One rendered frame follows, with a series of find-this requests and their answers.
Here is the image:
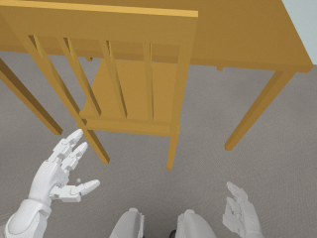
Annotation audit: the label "table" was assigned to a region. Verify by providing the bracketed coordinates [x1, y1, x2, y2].
[0, 0, 314, 151]

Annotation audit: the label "robot left hand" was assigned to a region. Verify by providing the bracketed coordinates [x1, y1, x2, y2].
[28, 129, 100, 206]

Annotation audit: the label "chair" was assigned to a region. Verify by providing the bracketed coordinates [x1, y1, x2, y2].
[0, 0, 198, 170]

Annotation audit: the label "robot left forearm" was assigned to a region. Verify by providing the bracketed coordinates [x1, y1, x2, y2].
[4, 198, 52, 238]

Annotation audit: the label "robot right thigh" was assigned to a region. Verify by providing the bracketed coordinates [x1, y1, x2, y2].
[177, 212, 217, 238]

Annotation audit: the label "robot right hand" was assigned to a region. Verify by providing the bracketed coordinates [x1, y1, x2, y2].
[222, 181, 263, 238]

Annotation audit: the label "robot thigh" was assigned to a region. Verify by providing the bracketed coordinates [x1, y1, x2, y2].
[177, 212, 217, 238]
[109, 211, 145, 238]

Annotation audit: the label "robot left thigh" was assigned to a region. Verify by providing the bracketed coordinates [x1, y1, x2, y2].
[109, 211, 145, 238]

